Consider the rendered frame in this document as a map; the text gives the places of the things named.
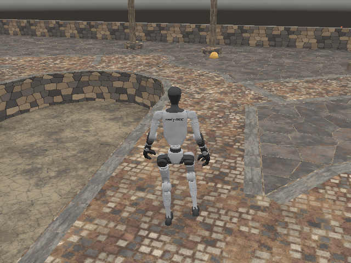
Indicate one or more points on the right robot upper arm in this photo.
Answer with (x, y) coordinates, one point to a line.
(194, 124)

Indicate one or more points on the robot left forearm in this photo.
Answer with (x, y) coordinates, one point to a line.
(148, 143)

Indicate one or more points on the left robot upper arm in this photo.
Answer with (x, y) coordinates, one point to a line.
(154, 124)

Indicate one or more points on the right robot hand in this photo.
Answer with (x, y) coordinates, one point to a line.
(206, 157)

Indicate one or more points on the left robot hand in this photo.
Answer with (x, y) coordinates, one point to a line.
(145, 153)

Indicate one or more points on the robot right forearm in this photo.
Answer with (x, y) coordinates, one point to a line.
(202, 145)

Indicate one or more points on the left robot foot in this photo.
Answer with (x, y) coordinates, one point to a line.
(168, 221)

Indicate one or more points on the left robot thigh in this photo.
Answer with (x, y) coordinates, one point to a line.
(162, 162)

